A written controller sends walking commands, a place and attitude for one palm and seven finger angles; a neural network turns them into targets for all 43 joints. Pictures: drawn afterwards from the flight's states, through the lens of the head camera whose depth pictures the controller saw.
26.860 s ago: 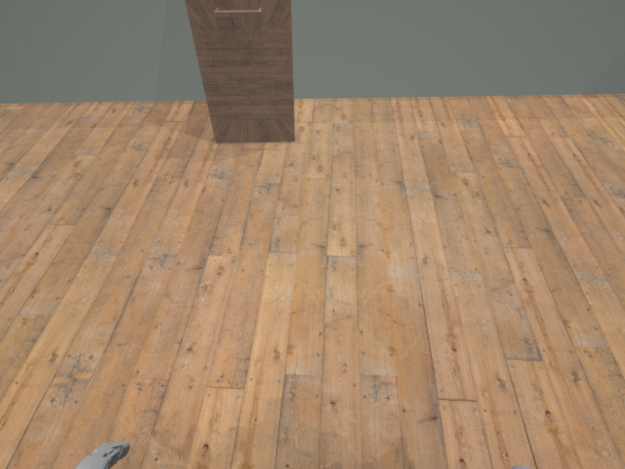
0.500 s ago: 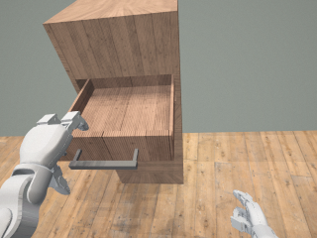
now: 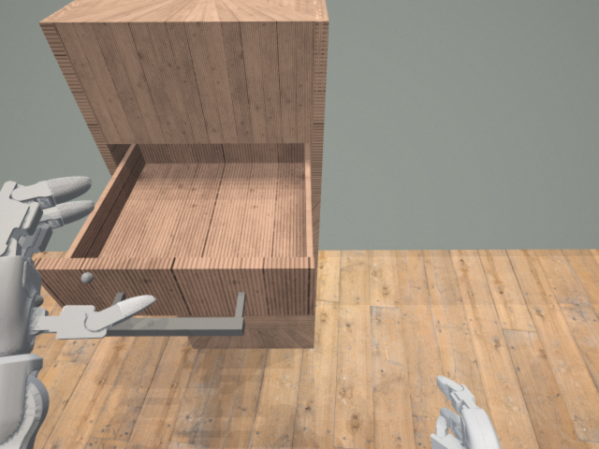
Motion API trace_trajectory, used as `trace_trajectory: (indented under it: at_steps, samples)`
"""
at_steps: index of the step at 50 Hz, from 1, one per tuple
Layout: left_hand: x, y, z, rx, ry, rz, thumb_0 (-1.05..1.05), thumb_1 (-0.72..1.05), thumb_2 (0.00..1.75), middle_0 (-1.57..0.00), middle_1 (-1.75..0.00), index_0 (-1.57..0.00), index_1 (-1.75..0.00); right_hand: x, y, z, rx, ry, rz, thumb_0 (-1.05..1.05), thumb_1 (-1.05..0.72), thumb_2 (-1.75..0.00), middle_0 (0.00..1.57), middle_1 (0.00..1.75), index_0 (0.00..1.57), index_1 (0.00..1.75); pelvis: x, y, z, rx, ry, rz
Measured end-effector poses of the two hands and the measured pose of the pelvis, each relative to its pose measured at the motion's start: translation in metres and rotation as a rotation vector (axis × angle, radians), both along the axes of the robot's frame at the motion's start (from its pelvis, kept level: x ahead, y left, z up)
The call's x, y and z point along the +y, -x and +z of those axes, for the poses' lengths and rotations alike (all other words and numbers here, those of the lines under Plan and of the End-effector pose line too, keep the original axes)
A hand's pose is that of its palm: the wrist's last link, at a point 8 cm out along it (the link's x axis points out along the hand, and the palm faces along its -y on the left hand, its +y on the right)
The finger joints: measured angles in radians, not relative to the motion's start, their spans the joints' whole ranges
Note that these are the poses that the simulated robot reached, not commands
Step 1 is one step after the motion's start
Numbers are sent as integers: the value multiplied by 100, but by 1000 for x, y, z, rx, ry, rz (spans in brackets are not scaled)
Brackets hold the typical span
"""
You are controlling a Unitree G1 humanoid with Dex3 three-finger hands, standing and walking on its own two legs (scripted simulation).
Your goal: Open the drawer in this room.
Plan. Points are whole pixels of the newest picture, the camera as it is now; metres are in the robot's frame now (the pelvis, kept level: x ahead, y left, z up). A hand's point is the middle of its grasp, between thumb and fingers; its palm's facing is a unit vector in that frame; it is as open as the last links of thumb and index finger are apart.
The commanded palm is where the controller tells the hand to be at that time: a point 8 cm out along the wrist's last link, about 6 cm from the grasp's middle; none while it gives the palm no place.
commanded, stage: draw the hand back to the body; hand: left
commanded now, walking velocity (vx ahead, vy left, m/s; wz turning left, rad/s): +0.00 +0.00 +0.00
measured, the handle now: (176, 313) +0.28 +0.22 +0.03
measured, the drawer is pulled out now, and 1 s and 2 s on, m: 0.30 0.30 0.30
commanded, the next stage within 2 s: step back with the hand held close in 0.60 s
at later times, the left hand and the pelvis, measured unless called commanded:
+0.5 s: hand (64, 301) +0.18 +0.24 +0.20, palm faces +0.47 -0.80 -0.38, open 7.9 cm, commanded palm +0.12 +0.28 +0.21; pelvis +0.00 +0.00 +0.00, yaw +0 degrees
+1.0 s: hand (71, 321) +0.17 +0.24 +0.18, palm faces +0.34 -0.80 -0.50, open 7.4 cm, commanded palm +0.10 +0.29 +0.21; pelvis -0.03 +0.01 +0.00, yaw +0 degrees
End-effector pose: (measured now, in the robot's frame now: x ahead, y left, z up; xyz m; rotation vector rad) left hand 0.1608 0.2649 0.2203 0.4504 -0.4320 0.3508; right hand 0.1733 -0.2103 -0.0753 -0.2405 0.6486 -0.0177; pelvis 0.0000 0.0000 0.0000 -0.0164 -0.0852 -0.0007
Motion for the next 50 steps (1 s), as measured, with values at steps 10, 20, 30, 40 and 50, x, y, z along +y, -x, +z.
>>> trace_trajectory:
  at_steps: [10,20,30,40,50]
  samples:
    - [6,4,-5,79,-28,28,0,25,62,-26,-72,-25,-72,-5,-5,-1,-2,-9,-31,1,-90,-89,20,30,20,30,2,-4,0,18,2,-7]
    - [13,20,-4,76,-22,94,0,59,77,-24,-50,-23,-50,1,-17,4,-40,-23,-7,1,-90,-89,20,30,20,30,-2,0,0,11,2,3]
    - [8,25,-8,82,0,97,1,84,88,-22,-34,-21,-34,1,-14,5,-48,-24,8,1,-90,-89,20,30,20,30,-7,6,0,2,1,8]
    - [8,26,1,70,-77,92,1,88,90,-22,-31,-21,-31,-11,-1,2,-20,-11,-21,1,-90,-89,20,30,20,30,-10,12,0,44,11,13]
    - [13,26,-20,164,-114,-1,1,89,90,-22,-30,-21,-31,-31,35,3,55,76,-149,1,-90,-89,20,30,20,30,7,27,-4,110,2,-2]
